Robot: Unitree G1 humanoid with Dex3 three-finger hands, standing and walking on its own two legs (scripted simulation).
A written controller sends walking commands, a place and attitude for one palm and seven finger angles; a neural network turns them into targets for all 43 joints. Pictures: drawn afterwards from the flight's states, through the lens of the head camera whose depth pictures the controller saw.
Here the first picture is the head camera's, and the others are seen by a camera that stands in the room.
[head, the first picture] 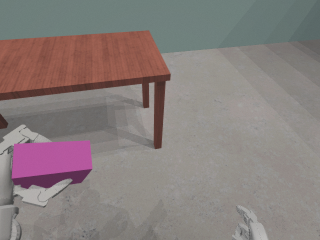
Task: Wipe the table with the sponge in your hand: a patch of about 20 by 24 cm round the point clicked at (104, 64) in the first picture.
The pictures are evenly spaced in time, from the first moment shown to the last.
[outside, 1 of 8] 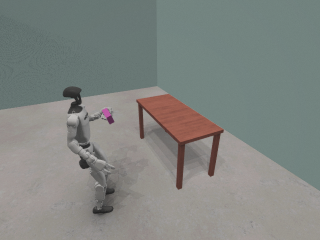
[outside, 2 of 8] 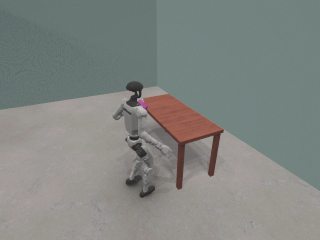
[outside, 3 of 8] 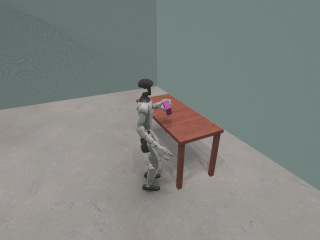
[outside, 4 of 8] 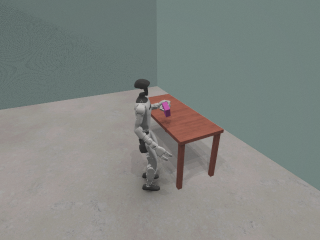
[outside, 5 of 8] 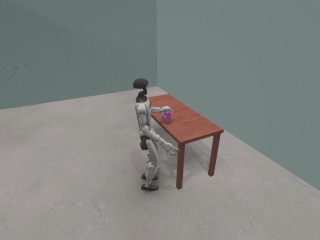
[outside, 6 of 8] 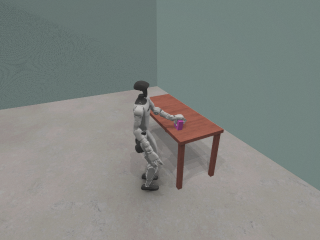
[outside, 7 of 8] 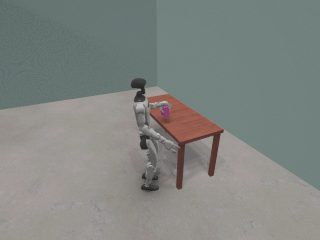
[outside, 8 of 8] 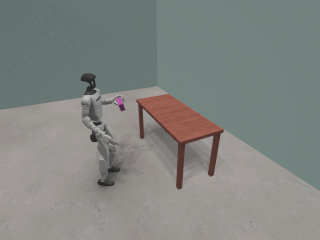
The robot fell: no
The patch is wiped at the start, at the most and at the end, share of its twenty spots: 0.00 1.00 1.00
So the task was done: yes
